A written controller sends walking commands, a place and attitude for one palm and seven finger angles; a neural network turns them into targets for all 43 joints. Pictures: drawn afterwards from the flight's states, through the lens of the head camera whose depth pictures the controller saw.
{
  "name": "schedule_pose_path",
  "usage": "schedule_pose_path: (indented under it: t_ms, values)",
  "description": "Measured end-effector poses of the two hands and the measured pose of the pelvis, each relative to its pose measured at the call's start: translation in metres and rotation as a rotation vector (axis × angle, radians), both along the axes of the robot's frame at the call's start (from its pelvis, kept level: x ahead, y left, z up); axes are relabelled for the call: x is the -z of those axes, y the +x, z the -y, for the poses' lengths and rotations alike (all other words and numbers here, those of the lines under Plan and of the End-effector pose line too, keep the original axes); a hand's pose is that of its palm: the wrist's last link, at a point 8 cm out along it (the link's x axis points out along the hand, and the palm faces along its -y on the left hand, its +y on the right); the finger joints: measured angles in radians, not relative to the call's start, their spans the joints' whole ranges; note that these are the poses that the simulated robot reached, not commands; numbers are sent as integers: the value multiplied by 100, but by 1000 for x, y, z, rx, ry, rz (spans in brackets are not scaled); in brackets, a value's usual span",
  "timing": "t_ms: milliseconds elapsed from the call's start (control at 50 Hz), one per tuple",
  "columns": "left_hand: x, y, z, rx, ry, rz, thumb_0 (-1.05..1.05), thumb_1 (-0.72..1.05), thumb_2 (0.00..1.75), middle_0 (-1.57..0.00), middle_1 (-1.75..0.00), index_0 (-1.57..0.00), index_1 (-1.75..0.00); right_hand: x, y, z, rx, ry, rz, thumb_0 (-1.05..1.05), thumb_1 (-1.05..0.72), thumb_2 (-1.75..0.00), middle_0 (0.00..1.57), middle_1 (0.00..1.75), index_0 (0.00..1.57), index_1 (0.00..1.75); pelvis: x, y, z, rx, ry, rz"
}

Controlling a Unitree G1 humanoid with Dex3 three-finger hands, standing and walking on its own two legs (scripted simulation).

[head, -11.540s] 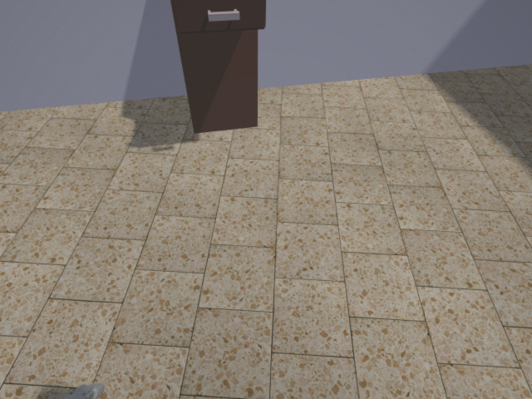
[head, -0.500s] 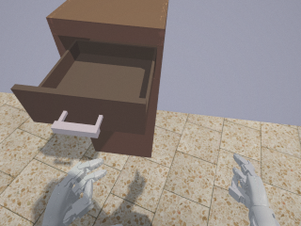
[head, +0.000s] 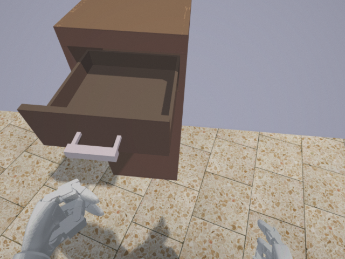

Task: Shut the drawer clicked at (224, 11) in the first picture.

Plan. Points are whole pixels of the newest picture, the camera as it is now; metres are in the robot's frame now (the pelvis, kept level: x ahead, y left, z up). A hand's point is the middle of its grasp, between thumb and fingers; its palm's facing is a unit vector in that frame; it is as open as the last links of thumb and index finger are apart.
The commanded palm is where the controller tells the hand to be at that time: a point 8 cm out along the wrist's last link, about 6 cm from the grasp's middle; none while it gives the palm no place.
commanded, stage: raise the hand and make a fist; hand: left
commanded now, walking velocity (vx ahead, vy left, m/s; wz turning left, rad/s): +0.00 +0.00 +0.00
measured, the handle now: (95, 145) +0.36 +0.21 +0.06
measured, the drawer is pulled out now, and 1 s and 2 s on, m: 0.29 0.29 0.29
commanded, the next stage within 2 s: bring the fist close to the handle in 1.00 s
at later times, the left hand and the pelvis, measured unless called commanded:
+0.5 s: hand (68, 204) +0.19 +0.19 +0.13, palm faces +0.01 -1.00 -0.09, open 3.2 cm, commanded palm +0.15 +0.24 +0.15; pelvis +0.03 +0.00 +0.02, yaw +1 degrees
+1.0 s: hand (59, 202) +0.19 +0.19 +0.15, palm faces +0.03 -0.99 -0.11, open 3.3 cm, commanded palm +0.15 +0.24 +0.16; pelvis +0.02 -0.01 +0.03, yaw +1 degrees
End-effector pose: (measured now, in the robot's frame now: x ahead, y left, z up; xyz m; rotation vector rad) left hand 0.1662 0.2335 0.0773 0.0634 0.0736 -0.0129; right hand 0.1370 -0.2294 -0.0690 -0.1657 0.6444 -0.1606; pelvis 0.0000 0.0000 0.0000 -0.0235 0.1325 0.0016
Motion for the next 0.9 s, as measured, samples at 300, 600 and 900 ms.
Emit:
schedule_pose_path:
  t_ms: [300,600,900]
  values:
    - [-33,5,-1,0,12,65,2,90,90,-123,-141,-123,-142,-43,65,-11,-83,-20,197,2,-91,-90,20,30,20,30,-12,18,-7,-12,-5,43]
    - [-71,5,-11,-21,42,83,2,90,90,-139,-159,-139,-159,-55,89,-38,-182,46,241,2,-90,-90,21,30,20,30,-26,29,-2,-25,-2,101]
    - [-75,0,-15,-30,41,68,2,90,90,-140,-160,-140,-160,-60,71,-1,-124,-5,251,2,-90,-90,21,30,20,30,-32,25,10,-16,7,127]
